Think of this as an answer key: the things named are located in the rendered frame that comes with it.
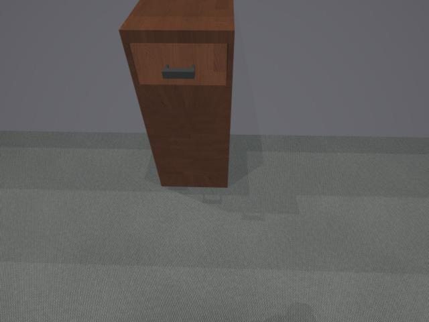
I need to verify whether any drawer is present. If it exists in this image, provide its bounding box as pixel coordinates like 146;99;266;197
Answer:
130;43;227;85

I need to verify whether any cabinet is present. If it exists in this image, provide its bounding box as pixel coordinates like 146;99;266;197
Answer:
119;0;235;188

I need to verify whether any handle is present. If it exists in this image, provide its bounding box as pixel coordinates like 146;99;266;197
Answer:
162;64;195;79

